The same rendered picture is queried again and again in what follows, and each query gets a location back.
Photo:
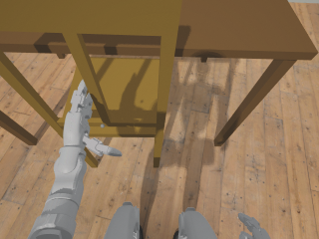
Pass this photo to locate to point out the left robot forearm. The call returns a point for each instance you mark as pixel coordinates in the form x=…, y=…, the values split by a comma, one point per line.
x=58, y=218

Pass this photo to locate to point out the right robot hand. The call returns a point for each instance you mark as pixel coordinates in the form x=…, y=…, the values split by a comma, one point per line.
x=253, y=226

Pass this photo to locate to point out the left robot shin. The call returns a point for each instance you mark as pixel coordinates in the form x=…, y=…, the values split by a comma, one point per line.
x=135, y=235

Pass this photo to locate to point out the left robot hand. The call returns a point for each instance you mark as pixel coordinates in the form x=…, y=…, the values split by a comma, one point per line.
x=76, y=122

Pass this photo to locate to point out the chair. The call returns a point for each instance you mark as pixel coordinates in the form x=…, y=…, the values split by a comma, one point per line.
x=130, y=95

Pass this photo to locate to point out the left robot thigh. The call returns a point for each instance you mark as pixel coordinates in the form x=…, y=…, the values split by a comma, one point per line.
x=124, y=223

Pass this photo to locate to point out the table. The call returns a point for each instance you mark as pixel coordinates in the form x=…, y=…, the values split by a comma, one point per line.
x=231, y=29

